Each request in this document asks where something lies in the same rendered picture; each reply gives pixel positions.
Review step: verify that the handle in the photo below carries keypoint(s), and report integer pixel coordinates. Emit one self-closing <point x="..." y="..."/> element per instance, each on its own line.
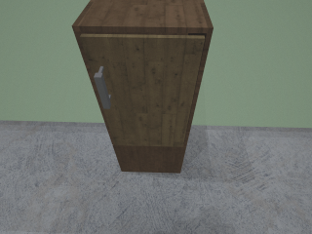
<point x="101" y="88"/>

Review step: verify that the cupboard door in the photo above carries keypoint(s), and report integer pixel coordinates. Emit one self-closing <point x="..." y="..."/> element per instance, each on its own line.
<point x="151" y="79"/>

